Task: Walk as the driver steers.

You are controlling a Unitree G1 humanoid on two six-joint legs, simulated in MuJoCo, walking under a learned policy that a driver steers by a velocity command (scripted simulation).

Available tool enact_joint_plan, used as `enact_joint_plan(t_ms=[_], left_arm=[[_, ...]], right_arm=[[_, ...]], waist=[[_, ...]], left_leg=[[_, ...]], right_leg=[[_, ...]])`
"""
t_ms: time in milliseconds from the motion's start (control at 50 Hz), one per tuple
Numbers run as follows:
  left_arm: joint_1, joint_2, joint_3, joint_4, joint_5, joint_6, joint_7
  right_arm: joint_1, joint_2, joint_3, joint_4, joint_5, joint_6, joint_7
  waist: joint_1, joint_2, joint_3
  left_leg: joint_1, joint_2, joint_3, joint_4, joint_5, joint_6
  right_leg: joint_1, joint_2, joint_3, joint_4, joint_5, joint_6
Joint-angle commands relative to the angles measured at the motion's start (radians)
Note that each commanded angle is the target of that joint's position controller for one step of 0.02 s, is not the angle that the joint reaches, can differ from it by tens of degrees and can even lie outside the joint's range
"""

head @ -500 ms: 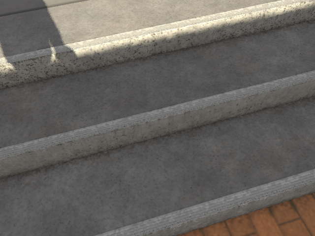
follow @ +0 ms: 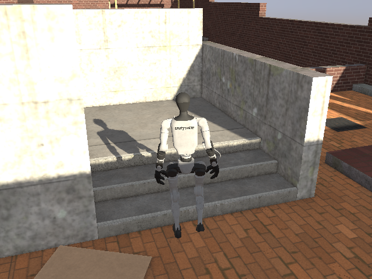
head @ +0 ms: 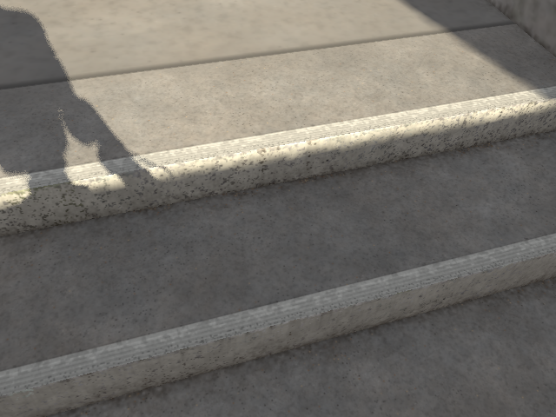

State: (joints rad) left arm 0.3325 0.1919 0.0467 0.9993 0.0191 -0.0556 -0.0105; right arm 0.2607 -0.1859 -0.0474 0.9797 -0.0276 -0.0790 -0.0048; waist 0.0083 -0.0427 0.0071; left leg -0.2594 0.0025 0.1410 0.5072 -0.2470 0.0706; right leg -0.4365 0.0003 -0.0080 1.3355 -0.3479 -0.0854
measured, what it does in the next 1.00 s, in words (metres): climbs: right foot 0.13 m higher, then left foot 0.13 m higher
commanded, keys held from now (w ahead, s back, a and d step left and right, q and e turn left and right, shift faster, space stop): w+e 0.44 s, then w+q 0.56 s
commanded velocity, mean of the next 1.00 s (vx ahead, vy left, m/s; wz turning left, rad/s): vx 0.50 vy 0.00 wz -0.12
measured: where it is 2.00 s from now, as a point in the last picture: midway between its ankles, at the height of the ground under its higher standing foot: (314, 118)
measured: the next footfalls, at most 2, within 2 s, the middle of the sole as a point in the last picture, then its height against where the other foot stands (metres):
right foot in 0.38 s outside the picture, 0.13 m higher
left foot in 0.94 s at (301, 292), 0.13 m higher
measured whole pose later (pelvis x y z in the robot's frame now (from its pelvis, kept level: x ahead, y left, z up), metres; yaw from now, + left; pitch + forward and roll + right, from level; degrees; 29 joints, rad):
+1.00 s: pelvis +0.58 -0.09 +0.16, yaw -5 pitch +4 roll +4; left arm 0.48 0.25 -0.04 1.01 0.09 -0.11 -0.13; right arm 0.15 -0.23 -0.01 0.75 -0.03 -0.04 0.05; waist -0.02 -0.02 -0.08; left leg -0.79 -0.15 0.12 1.14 -0.50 0.12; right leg -0.25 -0.01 -0.06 1.08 -0.25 0.02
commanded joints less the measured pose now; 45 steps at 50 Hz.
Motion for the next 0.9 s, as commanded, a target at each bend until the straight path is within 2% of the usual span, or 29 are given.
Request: enact_joint_plan(t_ms=[20,80,120,180,240,280,300,320,340,360,380,400,420,440,480,520,540,560,580,600,620,640,660,700,760,800,840,860,900], left_arm=[[-0.024,0.013,0.01,-0.084,0.017,0.014,-0.018],[-0.142,-0.06,-0.013,-0.161,0.008,0.034,-0.012],[-0.25,-0.089,-0.029,-0.236,0.003,0.05,0.02],[-0.381,-0.086,-0.049,-0.35,0.01,0.06,0.051],[-0.516,-0.094,-0.081,-0.457,0.006,0.052,0.034],[-0.497,-0.089,-0.096,-0.464,0.002,0.061,-0.005],[-0.448,-0.08,-0.095,-0.437,-0.009,0.068,-0.013],[-0.421,-0.06,-0.089,-0.427,-0.01,0.07,-0.012],[-0.317,-0.017,-0.072,-0.41,-0.016,0.069,-0.004],[-0.164,0.022,-0.052,-0.377,-0.01,0.068,0.001],[-0.049,0.075,-0.032,-0.355,-0.005,0.061,-0.004],[-0.032,0.136,-0.003,-0.354,0.001,0.05,-0.009],[-0.126,0.254,0.04,-0.335,-0.018,0.046,-0.005],[-0.15,0.264,0.06,-0.35,-0.006,0.053,0.001],[-0.152,0.164,0.036,-0.253,0.003,0.018,-0.002],[-0.123,0.055,0.008,-0.171,0.023,-0.016,0.004],[0.033,-0.012,-0.035,-0.067,0.104,-0.025,-0.043],[0.115,0.031,-0.023,-0.027,0.095,-0.032,-0.061],[0.096,0.042,-0.028,-0.022,0.087,-0.048,-0.068],[-0.033,0.068,-0.003,-0.084,-0.01,-0.063,-0.031],[-0.086,0.1,-0.009,-0.093,-0.013,-0.077,-0.019],[0.02,0.167,0.0,-0.065,0.08,-0.087,-0.047],[0.12,0.126,-0.002,-0.031,0.103,-0.077,-0.045],[0.294,0.089,-0.025,0.04,0.144,-0.052,-0.051],[0.26,0.079,-0.056,0.082,0.141,-0.042,-0.083],[0.277,0.074,-0.071,0.086,0.142,-0.036,-0.081],[0.273,0.105,-0.078,0.048,0.101,-0.042,-0.062],[0.251,0.131,-0.083,0.017,0.09,-0.057,-0.061],[0.185,0.309,-0.063,-0.042,0.033,-0.102,-0.068]], right_arm=[[0.13,-0.018,0.005,0.035,0.008,-0.011,-0.003],[0.205,-0.035,0.009,0.079,-0.009,-0.03,0.005],[0.256,-0.042,0.015,0.092,-0.016,-0.038,0.011],[0.313,-0.037,0.029,0.126,-0.008,-0.051,0.003],[0.364,-0.039,0.043,0.162,0.007,-0.039,-0.017],[0.348,-0.065,0.039,0.146,0.028,-0.02,-0.049],[0.293,-0.057,0.045,0.109,0.042,-0.016,-0.056],[0.319,-0.119,0.037,0.087,0.054,-0.025,-0.062],[0.314,-0.205,0.012,0.063,0.056,-0.025,-0.074],[0.271,-0.266,-0.013,0.031,0.044,-0.019,-0.071],[0.227,-0.289,-0.028,-0.012,0.051,-0.016,-0.046],[0.223,-0.243,-0.03,-0.055,0.041,-0.025,-0.028],[0.176,-0.091,-0.005,-0.164,0.015,-0.033,0.018],[0.131,-0.119,-0.02,-0.214,-0.022,-0.044,0.036],[0.084,-0.014,0.012,-0.27,-0.008,-0.029,0.003],[0.096,0.006,0.031,-0.287,-0.012,0.0,-0.028],[0.027,-0.032,0.031,-0.283,-0.037,0.003,0.053],[0.058,-0.067,0.014,-0.28,-0.012,-0.011,0.072],[0.065,-0.055,0.016,-0.274,-0.002,-0.037,0.068],[0.114,0.026,0.035,-0.249,0.013,0.002,0.015],[0.063,0.002,0.036,-0.257,0.012,0.023,-0.002],[-0.092,-0.08,0.013,-0.325,0.022,-0.012,0.051],[-0.086,-0.066,0.014,-0.299,0.033,-0.021,0.071],[-0.08,-0.011,0.043,-0.287,0.028,-0.046,0.083],[-0.181,-0.028,0.05,-0.313,0.03,-0.049,0.071],[-0.355,-0.068,0.043,-0.394,0.048,-0.02,0.074],[-0.415,-0.063,0.048,-0.437,0.043,0.019,0.08],[-0.357,-0.067,0.045,-0.42,0.038,0.028,0.078],[-0.215,-0.108,0.028,-0.373,0.009,0.063,0.086]], waist=[[0.004,0.13,0.107],[0.008,0.081,0.102],[-0.01,0.125,0.1],[0.0,0.135,0.125],[0.012,0.064,0.149],[0.019,0.057,0.088],[0.029,0.025,0.034],[0.035,0.056,-0.045],[0.102,0.142,-0.143],[0.16,0.254,-0.259],[0.195,0.321,-0.345],[0.193,0.273,-0.401],[0.108,-0.111,-0.347],[0.085,0.011,-0.381],[-0.017,0.166,-0.101],[-0.071,0.136,0.024],[-0.006,0.073,0.001],[-0.018,0.012,-0.032],[-0.059,0.012,-0.053],[-0.106,0.119,-0.065],[-0.108,0.156,-0.014],[-0.069,-0.139,-0.082],[-0.039,-0.089,-0.103],[-0.017,-0.012,-0.03],[-0.063,0.04,0.013],[-0.024,0.018,0.024],[-0.029,-0.06,-0.03],[-0.071,-0.049,-0.027],[-0.138,-0.116,-0.04]], left_leg=[[0.088,0.271,-0.279,-0.347,-0.17,0.044],[0.079,0.269,-0.164,-0.305,0.021,0.023],[0.094,0.299,-0.143,-0.326,0.111,0.04],[0.169,0.296,-0.107,-0.36,0.107,0.036],[0.191,0.244,-0.025,-0.42,0.174,0.003],[0.164,0.221,0.061,-0.503,0.456,0.03],[0.11,0.188,0.133,-0.485,0.751,0.035],[0.175,0.237,0.128,-0.381,1.319,0.033],[0.274,0.276,0.125,-0.205,1.715,0.016],[0.388,0.301,0.112,0.014,1.839,0.014],[0.432,0.314,0.099,0.261,1.782,0.026],[0.249,0.291,0.078,0.555,1.332,0.008],[-0.281,-0.009,0.046,1.061,0.009,-0.07],[-0.438,-0.027,-0.23,1.334,0.031,-0.039],[-0.522,0.05,-0.221,1.382,0.084,-0.007],[-0.537,0.072,-0.225,1.346,0.024,0.002],[-0.772,-0.009,-0.391,1.499,0.127,0.068],[-0.84,-0.021,-0.4,1.455,0.124,0.089],[-0.883,-0.023,-0.411,1.46,0.146,0.105],[-0.683,-0.004,-0.345,1.215,0.089,0.061],[-0.611,-0.021,-0.283,1.051,0.128,0.031],[-0.76,-0.043,-0.236,1.324,0.175,0.057],[-0.906,-0.082,-0.251,1.512,0.122,0.064],[-1.274,-0.128,-0.351,1.747,0.042,0.096],[-1.29,-0.088,-0.317,1.63,0.208,0.168],[-1.138,-0.043,-0.203,1.386,0.307,0.12],[-0.912,-0.043,-0.024,1.245,0.217,0.072],[-0.731,-0.067,0.022,1.116,0.182,0.056],[-0.286,-0.143,0.093,0.877,-0.005,-0.023]], right_leg=[[-0.393,-0.065,0.032,0.314,0.106,-0.011],[-0.588,-0.041,0.024,0.479,0.097,-0.006],[-0.741,-0.007,-0.008,0.673,0.023,-0.022],[-0.931,-0.014,0.002,0.719,-0.068,-0.052],[-0.929,-0.04,-0.061,0.47,-0.13,-0.059],[-0.668,-0.064,-0.172,0.167,-0.068,-0.052],[-0.434,-0.013,-0.264,0.012,-0.035,-0.059],[-0.28,0.05,-0.325,-0.047,-0.042,-0.072],[-0.182,0.102,-0.324,-0.115,-0.076,-0.09],[-0.094,0.132,-0.269,-0.207,-0.102,-0.121],[0.021,0.148,-0.165,-0.343,-0.135,-0.159],[0.224,0.087,0.109,-0.509,-0.21,-0.195],[0.408,-0.179,0.735,-0.858,-0.129,-0.316],[0.426,-0.24,1.04,-1.03,-0.097,-0.31],[0.168,-0.243,0.735,-1.011,0.001,-0.197],[0.026,-0.155,0.426,-0.939,0.313,-0.161],[0.15,-0.154,0.375,-0.839,0.467,-0.118],[0.222,-0.179,0.304,-0.848,0.603,-0.066],[0.23,-0.183,0.256,-0.871,0.603,-0.005],[0.156,-0.15,0.184,-0.952,0.52,0.027],[0.057,-0.092,0.095,-1.015,0.53,0.063],[0.123,-0.04,0.032,-0.941,0.565,0.064],[0.239,-0.097,0.077,-0.911,0.628,0.038],[0.454,-0.189,0.178,-0.873,0.613,0.033],[0.37,-0.149,0.072,-0.921,0.408,0.111],[0.213,-0.151,0.02,-1.044,0.487,0.103],[0.127,-0.154,-0.041,-1.092,0.88,0.091],[0.072,-0.146,-0.097,-1.079,1.164,0.126],[-0.026,-0.228,-0.118,-0.993,1.712,0.096]])
Velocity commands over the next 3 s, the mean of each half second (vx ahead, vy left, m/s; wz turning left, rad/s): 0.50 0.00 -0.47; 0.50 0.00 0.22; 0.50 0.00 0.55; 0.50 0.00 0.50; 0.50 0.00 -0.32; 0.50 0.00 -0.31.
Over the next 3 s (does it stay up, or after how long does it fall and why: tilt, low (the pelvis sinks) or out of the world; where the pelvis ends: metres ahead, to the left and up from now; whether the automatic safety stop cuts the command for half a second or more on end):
stays up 1.72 0.10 0.40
